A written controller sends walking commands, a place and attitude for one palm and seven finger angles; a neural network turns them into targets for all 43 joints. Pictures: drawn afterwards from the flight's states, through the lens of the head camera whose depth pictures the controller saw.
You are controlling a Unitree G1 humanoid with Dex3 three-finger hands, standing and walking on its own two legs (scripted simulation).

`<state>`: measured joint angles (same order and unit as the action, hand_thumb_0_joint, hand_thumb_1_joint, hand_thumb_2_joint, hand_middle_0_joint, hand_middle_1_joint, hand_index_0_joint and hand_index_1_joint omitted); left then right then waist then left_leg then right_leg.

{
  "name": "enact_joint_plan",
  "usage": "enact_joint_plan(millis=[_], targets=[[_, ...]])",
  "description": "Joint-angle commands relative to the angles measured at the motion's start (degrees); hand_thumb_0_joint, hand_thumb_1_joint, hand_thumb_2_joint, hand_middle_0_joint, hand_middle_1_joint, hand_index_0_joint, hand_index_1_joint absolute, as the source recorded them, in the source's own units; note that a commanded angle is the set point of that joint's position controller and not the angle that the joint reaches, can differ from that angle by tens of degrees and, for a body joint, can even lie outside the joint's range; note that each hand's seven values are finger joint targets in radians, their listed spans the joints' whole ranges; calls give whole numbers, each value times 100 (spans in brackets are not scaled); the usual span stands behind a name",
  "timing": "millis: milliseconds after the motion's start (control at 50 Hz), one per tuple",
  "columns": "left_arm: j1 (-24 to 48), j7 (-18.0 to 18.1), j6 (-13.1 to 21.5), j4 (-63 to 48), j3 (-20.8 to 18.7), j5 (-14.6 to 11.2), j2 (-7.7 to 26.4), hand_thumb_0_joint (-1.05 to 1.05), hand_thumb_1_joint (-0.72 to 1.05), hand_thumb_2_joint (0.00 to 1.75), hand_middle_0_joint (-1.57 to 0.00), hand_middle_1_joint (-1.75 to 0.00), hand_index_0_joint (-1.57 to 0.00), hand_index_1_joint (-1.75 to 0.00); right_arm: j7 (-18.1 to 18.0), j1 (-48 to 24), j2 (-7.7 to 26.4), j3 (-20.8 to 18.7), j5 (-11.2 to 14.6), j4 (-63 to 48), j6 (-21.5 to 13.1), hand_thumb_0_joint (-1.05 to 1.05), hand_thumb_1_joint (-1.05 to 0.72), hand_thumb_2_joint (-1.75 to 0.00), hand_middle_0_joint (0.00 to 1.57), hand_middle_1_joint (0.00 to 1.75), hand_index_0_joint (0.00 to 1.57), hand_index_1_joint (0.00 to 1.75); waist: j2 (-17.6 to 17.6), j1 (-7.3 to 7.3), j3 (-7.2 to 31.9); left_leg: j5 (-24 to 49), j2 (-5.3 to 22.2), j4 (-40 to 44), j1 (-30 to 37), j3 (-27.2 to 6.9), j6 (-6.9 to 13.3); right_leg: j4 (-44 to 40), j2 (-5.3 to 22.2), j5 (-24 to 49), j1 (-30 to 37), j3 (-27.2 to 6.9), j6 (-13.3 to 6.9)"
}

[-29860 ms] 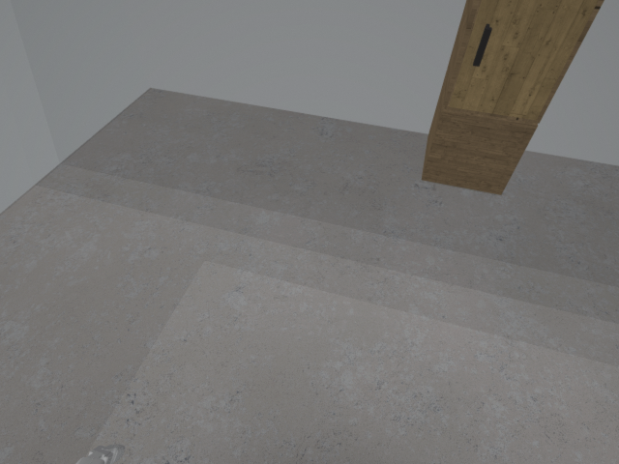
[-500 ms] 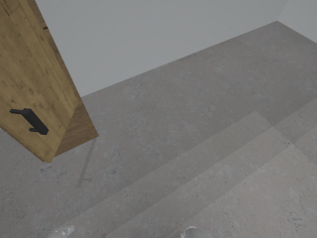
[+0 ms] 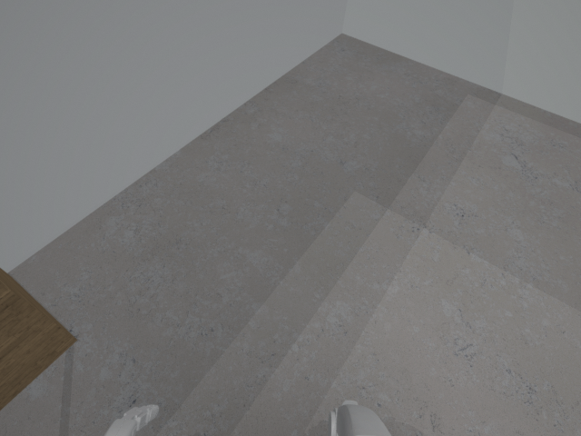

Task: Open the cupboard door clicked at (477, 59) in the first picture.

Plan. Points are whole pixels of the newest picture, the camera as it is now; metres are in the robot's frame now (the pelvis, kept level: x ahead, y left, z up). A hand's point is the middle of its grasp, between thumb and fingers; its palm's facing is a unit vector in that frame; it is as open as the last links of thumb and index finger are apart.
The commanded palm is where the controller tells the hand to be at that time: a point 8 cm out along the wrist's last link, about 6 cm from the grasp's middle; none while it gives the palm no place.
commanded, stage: walk to a spot facing it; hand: left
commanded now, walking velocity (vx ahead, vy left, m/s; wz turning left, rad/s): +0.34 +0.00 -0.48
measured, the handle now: out of the picture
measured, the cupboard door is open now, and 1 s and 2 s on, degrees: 52 52 52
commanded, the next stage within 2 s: turn to face it in 1.22 s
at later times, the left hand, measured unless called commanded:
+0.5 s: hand (222, 367) +0.25 +0.12 -0.17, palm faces -0.12 -0.97 -0.22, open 7.2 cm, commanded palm none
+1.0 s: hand (289, 229) +0.54 +0.01 -0.17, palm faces -0.22 -0.95 -0.23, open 7.3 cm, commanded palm none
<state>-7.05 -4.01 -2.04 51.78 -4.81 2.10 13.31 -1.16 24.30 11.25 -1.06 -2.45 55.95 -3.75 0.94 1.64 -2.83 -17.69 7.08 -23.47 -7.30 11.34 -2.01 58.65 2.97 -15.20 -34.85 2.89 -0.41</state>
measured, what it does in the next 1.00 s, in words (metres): walks ahead, turning right: right foot, then left foot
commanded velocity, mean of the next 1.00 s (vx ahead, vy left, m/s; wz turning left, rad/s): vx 0.37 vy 0.00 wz -0.18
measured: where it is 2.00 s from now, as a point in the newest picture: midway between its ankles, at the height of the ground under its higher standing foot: (349, 283)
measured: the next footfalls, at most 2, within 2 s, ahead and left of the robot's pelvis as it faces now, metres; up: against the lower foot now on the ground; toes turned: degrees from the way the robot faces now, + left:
right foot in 0.16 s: +0.16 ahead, -0.14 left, +0.00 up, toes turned -12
left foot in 0.58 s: +0.41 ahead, +0.03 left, +0.00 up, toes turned -7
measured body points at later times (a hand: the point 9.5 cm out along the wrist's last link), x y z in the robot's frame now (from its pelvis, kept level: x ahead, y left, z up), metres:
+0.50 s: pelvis +0.20 -0.07 +0.00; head +0.24 -0.07 +0.44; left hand +0.25 +0.17 -0.16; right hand +0.26 -0.31 -0.15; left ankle +0.33 +0.05 -0.71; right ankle +0.12 -0.13 -0.74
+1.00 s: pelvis +0.42 -0.15 -0.02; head +0.43 -0.17 +0.43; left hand +0.55 +0.06 -0.15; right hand +0.30 -0.37 -0.18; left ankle +0.39 +0.00 -0.69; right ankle +0.43 -0.25 -0.74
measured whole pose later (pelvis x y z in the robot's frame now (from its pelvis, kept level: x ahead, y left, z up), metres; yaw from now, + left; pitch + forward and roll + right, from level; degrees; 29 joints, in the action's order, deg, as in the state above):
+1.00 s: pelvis +0.42 -0.15 -0.02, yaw -15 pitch -1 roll +1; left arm -11.7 -0.7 3.4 56.9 -3.8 1.8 10.0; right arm 0.6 21.0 12.2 -3.5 -1.6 64.4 0.0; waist -1.7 0.5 -2.6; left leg -27.4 5.1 -58.5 -19.8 3.7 -0.2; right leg 36.8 2.0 -16.8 -19.7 6.6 -3.2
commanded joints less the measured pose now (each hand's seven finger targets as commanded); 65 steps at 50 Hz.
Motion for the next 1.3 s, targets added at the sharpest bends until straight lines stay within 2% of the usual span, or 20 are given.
enact_joint_plan(millis=[0,60,100,140,180,260,440,520,560,580,640,720,840,860,900,920,1020,1220,1240,1280], targets=[[975,-61,187,-594,109,-50,-19,0,90,90,-20,-30,-20,-30,-49,595,918,-213,-3,-40,-71,0,-90,-90,20,30,20,30,-1034,266,-145,1874,1185,875,298,-226,632,-1382,-64,74,172,482,-65],[764,-30,210,-505,66,-43,131,0,90,90,-20,-30,-20,-30,-35,501,969,-235,1,24,-22,0,-90,-90,20,30,20,30,-1125,60,-84,2451,1306,450,205,-46,583,-1911,-231,-79,1073,623,-255],[-780,40,320,-14,-67,-37,485,0,90,90,-20,-30,-20,-30,-16,177,1047,-238,76,-14,-7,0,-90,-90,20,30,20,30,-517,-716,690,3285,932,-1540,-507,362,305,-2625,-495,47,3446,655,-526],[-2239,249,370,392,-357,-139,1678,0,90,90,-20,-30,-20,-30,35,-373,462,-159,260,-517,-24,0,-90,-90,20,30,20,30,1547,-1191,1551,-1862,-287,-5115,-3452,-87,-81,-4059,2209,438,5440,-3563,-1497],[-1326,370,374,166,-229,-169,1227,0,90,90,-20,-30,-20,-30,15,-846,568,-263,185,-465,4,0,-90,-90,20,30,20,30,762,-751,594,-806,228,-5492,-3728,-1043,-54,-4303,1886,185,3887,-2951,-1477],[-470,399,505,51,-77,-74,611,0,90,90,-20,-30,-20,-30,72,-295,213,-256,76,-19,217,0,-90,-90,20,30,20,30,497,-2,327,-155,239,-3856,-2332,-829,-132,-4455,1040,886,2199,-1234,-1150],[-1318,397,679,604,-33,-104,501,0,90,90,-20,-30,-20,-30,229,-1739,154,-264,116,-500,74,0,-90,-90,20,30,20,30,366,-302,10,527,-102,-1647,-2346,-761,-1,-4405,1039,1739,3107,-1385,-1156],[-1232,418,660,678,-23,-130,448,0,90,90,-20,-30,-20,-30,146,-852,478,-334,78,-139,-20,0,-90,-90,20,30,20,30,-107,252,249,836,-398,-484,65,-654,248,-2950,552,2461,2202,-941,-780],[-1382,328,674,450,62,-189,130,0,90,90,-20,-30,-20,-30,41,809,1493,-537,-52,227,-35,0,-90,-90,20,30,20,30,-1815,707,1248,222,2080,588,2198,-3910,1418,553,-640,-1478,31,22,-275],[-1084,326,689,307,41,-114,204,0,90,90,-20,-30,-20,-30,35,625,1475,-506,2,162,51,0,-90,-90,20,30,20,30,-1064,656,861,-756,2290,901,1391,-4310,1666,1371,-393,-1744,-329,-414,-327],[-760,242,580,346,3,-18,129,0,90,90,-20,-30,-20,-30,10,-440,693,-314,14,-81,-41,0,-90,-90,20,30,20,30,-939,125,-129,-1159,1552,1341,-318,-3018,1136,1529,195,-566,-556,-583,-234],[-894,151,428,375,86,-41,-186,0,90,90,-20,-30,-20,-30,25,-605,730,-298,38,40,-118,0,-90,-90,20,30,20,30,-919,-162,208,480,965,1215,-570,-1178,910,-716,293,-217,591,-50,-84],[-1210,154,414,541,-19,-19,80,0,90,90,-20,-30,-20,-30,106,-685,760,-348,56,177,49,0,-90,-90,20,30,20,30,-352,-493,-50,-1303,624,577,-1611,-843,662,-2319,-143,223,2610,504,-64],[-1621,186,437,642,-90,-11,304,0,90,90,-20,-30,-20,-30,110,-742,660,-315,75,181,60,0,-90,-90,20,30,20,30,-22,-721,-27,-1395,313,-223,-2005,-623,492,-2734,29,-369,3208,116,-182],[-2707,304,507,895,-255,-55,1247,0,90,90,-20,-30,-20,-30,192,-1045,235,-202,159,-161,38,0,-90,-90,20,30,20,30,1947,-1210,419,-2009,-551,-3606,-3523,-227,218,-4954,2142,-2584,4254,-3513,-1253],[-2478,392,505,850,-207,-70,1068,0,90,90,-20,-30,-20,-30,184,-1277,450,-270,133,-191,39,0,-90,-90,20,30,20,30,1448,-1049,203,-1556,-250,-4390,-3733,-758,238,-5127,2220,-2741,3935,-3763,-1478],[-1304,437,652,677,3,-52,309,0,90,90,-20,-30,-20,-30,218,-934,63,-236,101,161,115,0,-90,-90,20,30,20,30,556,-235,8,-189,198,-3210,-2598,-836,69,-4837,1490,129,2521,-1119,-1077],[-1465,448,686,1055,40,-124,319,0,90,90,-20,-30,-20,-30,218,-836,220,-242,111,142,6,0,-90,-90,20,30,20,30,224,79,71,1026,-391,-568,-801,-314,286,-3456,972,2441,2896,13,-600],[-1453,444,665,1000,64,-146,236,0,90,90,-20,-30,-20,-30,165,-141,485,-307,80,348,-17,0,-90,-90,20,30,20,30,-265,389,388,1253,-194,-470,403,-637,490,-2454,738,2328,2194,266,-411],[-1438,410,676,651,153,-150,-78,0,90,90,-20,-30,-20,-30,25,1080,1308,-479,24,583,35,0,-90,-90,20,30,20,30,-1702,671,1193,1655,2024,426,1891,-3764,1666,709,-346,-1851,200,370,-85]])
